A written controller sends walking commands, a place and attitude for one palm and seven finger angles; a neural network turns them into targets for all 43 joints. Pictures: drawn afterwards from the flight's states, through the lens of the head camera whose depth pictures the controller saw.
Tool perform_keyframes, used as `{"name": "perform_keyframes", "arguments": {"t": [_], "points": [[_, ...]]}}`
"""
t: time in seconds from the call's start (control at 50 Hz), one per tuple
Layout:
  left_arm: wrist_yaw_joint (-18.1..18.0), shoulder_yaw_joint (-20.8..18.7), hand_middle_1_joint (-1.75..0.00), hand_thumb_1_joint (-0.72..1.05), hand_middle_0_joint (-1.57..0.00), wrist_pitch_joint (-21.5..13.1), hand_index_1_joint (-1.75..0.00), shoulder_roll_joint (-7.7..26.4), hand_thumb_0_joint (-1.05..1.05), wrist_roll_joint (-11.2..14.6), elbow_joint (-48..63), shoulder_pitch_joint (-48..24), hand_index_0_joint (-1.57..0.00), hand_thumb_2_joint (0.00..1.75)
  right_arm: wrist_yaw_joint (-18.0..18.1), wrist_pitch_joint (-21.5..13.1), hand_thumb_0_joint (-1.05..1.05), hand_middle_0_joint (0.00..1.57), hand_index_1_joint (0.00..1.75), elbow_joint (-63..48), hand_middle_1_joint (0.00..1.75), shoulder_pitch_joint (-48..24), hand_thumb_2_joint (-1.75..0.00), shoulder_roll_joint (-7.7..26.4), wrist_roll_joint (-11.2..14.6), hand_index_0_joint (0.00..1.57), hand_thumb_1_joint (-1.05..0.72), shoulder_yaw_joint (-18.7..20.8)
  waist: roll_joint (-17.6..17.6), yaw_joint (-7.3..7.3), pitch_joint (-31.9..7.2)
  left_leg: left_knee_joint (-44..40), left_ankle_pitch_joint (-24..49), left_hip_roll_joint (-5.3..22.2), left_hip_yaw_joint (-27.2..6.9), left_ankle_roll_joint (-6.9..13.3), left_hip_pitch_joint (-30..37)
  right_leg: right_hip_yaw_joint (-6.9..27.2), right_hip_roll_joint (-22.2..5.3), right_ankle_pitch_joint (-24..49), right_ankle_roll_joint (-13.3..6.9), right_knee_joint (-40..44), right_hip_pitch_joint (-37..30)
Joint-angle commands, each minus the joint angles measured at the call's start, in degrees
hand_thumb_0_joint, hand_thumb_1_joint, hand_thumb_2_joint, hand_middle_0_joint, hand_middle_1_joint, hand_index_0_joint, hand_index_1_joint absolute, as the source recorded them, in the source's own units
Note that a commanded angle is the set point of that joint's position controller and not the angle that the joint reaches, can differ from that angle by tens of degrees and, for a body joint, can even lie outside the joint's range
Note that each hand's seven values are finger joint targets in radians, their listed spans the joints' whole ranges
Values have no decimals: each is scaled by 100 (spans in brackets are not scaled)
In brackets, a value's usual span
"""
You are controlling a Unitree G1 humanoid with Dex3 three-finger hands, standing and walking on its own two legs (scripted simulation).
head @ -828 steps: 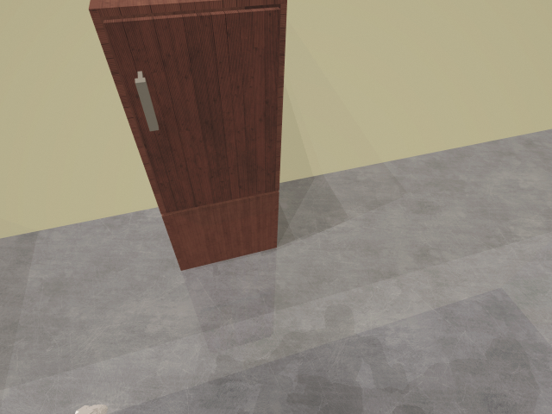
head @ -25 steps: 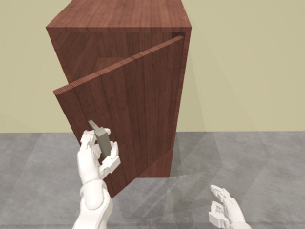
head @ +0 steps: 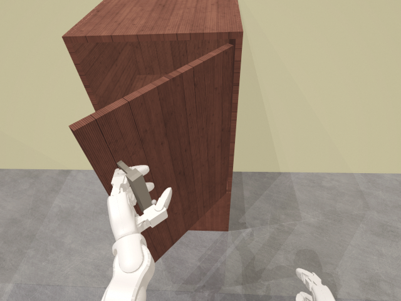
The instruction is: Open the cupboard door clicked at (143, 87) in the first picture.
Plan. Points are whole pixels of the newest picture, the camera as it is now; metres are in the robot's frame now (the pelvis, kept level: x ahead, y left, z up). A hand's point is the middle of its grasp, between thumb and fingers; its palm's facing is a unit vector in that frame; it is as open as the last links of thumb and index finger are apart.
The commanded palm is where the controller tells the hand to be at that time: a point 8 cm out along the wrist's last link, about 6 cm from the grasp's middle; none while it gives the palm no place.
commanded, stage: open thumb and fingers to let go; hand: left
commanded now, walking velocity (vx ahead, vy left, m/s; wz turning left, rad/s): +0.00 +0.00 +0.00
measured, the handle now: (135, 188) +0.32 +0.15 +0.08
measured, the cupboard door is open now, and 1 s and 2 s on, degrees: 49 52 50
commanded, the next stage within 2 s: slide the hand sideways off the handle in 0.50 s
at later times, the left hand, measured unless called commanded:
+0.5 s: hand (152, 201) +0.29 +0.11 +0.08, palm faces +0.33 -0.94 +0.01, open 14.8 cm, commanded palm +0.25 +0.15 +0.07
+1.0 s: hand (149, 223) +0.24 +0.11 +0.08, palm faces -0.10 -0.99 +0.02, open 16.2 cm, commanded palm +0.22 +0.17 +0.07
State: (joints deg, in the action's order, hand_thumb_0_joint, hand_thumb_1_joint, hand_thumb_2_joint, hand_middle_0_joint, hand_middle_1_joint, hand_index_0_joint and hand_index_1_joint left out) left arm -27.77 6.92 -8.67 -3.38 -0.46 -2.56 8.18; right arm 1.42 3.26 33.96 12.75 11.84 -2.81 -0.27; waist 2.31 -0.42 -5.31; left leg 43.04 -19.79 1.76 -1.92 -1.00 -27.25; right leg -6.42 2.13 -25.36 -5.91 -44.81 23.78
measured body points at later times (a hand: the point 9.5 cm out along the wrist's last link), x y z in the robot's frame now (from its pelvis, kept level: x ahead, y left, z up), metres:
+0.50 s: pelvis +0.00 +0.03 +0.00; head -0.01 +0.02 +0.45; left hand +0.27 +0.16 +0.08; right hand +0.17 -0.19 -0.09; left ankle +0.03 +0.17 -0.71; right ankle -0.02 -0.04 -0.71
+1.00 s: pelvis -0.02 +0.06 -0.01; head -0.02 +0.06 +0.44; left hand +0.24 +0.16 +0.08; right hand +0.14 -0.16 -0.09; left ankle +0.03 +0.17 -0.71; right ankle -0.02 -0.04 -0.71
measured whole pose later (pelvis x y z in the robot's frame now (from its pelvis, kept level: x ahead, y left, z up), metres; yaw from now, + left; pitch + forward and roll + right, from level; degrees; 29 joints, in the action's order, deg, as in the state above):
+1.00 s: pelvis -0.02 +0.06 -0.01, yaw -3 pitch +3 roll +0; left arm -8.2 13.3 -10.0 1.7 2.0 0.7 9.7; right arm -0.2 -0.8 28.0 14.5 11.1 0.1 -2.7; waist 1.7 -0.6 -4.2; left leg 48.1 -21.0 0.3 1.7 1.2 -30.2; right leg -2.4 0.4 -24.3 -1.4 -48.1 26.9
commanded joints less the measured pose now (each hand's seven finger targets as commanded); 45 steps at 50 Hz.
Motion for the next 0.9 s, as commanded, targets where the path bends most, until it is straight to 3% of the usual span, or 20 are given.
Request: {"name": "perform_keyframes", "arguments": {"t": [0.0,0.06,0.1,0.12,0.2,0.24,0.32,0.46,0.5,0.52,0.58,0.6,0.62,0.64,0.68,0.7,0.74,0.78,0.84,0.88], "points": [[19,-135,-122,-29,-32,-463,-122,140,0,-17,1085,-1333,-32,39,31,-313,0,20,30,-949,30,-825,-90,399,-19,20,-90,95,-916,9,-800,-88,585,-301,40,200,170,1354,-730,2033,781,1393,-410],[-6,-63,-120,-50,-30,-506,-120,97,0,-48,1026,-1600,-30,30,25,-320,0,20,30,-939,30,-859,-90,392,-10,20,-90,93,-829,-25,-769,-98,551,-302,39,213,193,1331,-725,1860,764,1404,-321],[-46,-8,-120,-50,-30,-511,-120,16,0,-101,907,-1543,-30,30,15,-312,0,20,30,-934,30,-843,-90,391,-23,20,-90,101,-740,-20,-806,-94,619,-295,53,216,248,1240,-685,1974,737,1318,-263],[-70,-20,-115,-50,-29,-510,-115,58,0,-116,916,-1644,-29,30,7,-319,0,20,30,-937,30,-810,-90,397,-19,20,-90,104,-851,-34,-823,-95,620,-295,33,222,217,1213,-682,1985,745,1297,-285],[-103,16,-95,-50,-26,-488,-95,-10,0,-157,967,-1490,-26,30,-5,-300,0,20,30,-988,30,-779,-90,389,-27,20,-90,118,-752,13,-946,-103,736,-300,101,218,284,1109,-634,2236,725,1180,-331],[-124,-18,-85,-50,-24,-442,-85,7,0,-164,921,-1390,-24,30,-3,-273,0,20,30,-1011,30,-786,-90,396,-21,20,-90,117,-933,31,-949,-123,758,-297,91,228,257,1029,-591,2222,708,1141,-352],[-240,136,-65,-50,-21,-354,-65,-105,0,-281,919,-1632,-21,30,3,-228,0,20,30,-1011,30,-821,-90,371,-17,20,-90,108,-764,-27,-801,-113,714,-276,116,233,374,895,-514,1825,633,1149,-115],[-463,358,-30,-50,-15,-147,-30,-379,0,-402,1074,-1406,-15,30,-60,-172,0,20,30,-1134,30,-841,-90,361,-16,20,-90,109,-525,40,-921,-132,929,-233,145,214,487,533,-303,1751,486,835,13],[-532,490,-30,-50,-15,-83,-30,-546,0,-425,1103,-1523,-15,30,-73,-177,0,20,30,-1149,30,-869,-90,359,-28,20,-90,99,-497,14,-891,-118,907,-221,124,212,507,452,-255,1588,461,785,133],[-557,465,-30,-50,-15,-30,-30,-508,0,-449,1018,-1502,-15,30,-71,-176,0,20,30,-1130,30,-841,-90,367,-35,20,-90,94,-647,-1,-822,-134,891,-201,83,212,476,403,-228,1494,448,779,157],[-636,577,-30,-50,-15,19,-30,-631,0,-535,1143,-1579,-15,30,-93,-163,0,20,30,-1144,30,-888,-90,343,-28,20,-90,100,-453,33,-951,-127,916,-184,69,189,517,356,-192,1379,396,664,222],[553,1696,-30,-50,-15,-226,-30,-158,0,-993,1054,-1442,-15,30,-164,-138,0,20,30,-982,30,-547,-90,591,15,20,-90,70,-744,-428,-604,-111,1077,-205,32,276,544,575,-217,1834,432,568,498],[1230,1264,-30,-50,-15,-470,-30,258,0,-747,1496,-1635,-15,30,-145,-129,0,20,30,-1169,30,-457,-90,549,90,20,-90,155,-489,-252,-1071,-66,1245,-183,59,302,609,564,-231,2085,382,442,299],[1741,1271,-30,-50,-15,-645,-30,421,0,-637,1626,-1701,-15,30,-101,-182,0,20,30,-1233,30,-490,-90,537,115,20,-90,116,-199,-212,-1149,-54,1232,-200,83,308,726,563,-238,2119,366,396,279],[2551,1296,-30,-50,-15,-804,-30,441,0,-212,1588,-1748,-15,30,-33,-325,0,20,30,-1339,30,-441,-90,539,224,20,-90,58,-88,-277,-1013,-75,969,-199,25,310,796,483,-209,1808,364,428,441],[2723,1133,-30,-50,-15,-776,-30,382,0,120,1518,-1685,-15,30,0,-400,0,20,30,-1413,30,-494,-90,518,281,20,-90,13,-120,-196,-937,-143,762,-197,-12,289,734,429,-166,1550,364,469,447],[2716,846,-30,-50,-15,-648,-30,243,0,602,1316,-1529,-15,30,42,-548,0,20,30,-1453,30,-603,-90,528,349,20,-90,-30,-450,-145,-769,-271,381,-170,-87,238,637,326,-113,1055,404,577,507],[2422,480,-30,-50,-15,-504,-30,337,0,731,1215,-1411,-15,30,38,-615,0,20,30,-1452,30,-691,-90,549,356,20,-90,-53,-519,-16,-613,-415,52,-172,-100,194,511,276,-96,652,418,641,526],[2010,376,-30,-50,-15,-503,-30,471,0,483,1544,-1208,-15,30,-54,-704,0,20,30,-1514,30,-662,-90,532,316,20,-90,-20,-417,93,-865,-444,157,-159,-66,201,577,301,-112,668,395,568,412],[1898,425,-30,-50,-15,-533,-30,478,0,328,1627,-1001,-15,30,-114,-719,0,20,30,-1537,30,-576,-90,537,285,20,-90,-19,-444,57,-783,-407,181,-144,-47,205,518,296,-108,688,397,539,474]]}}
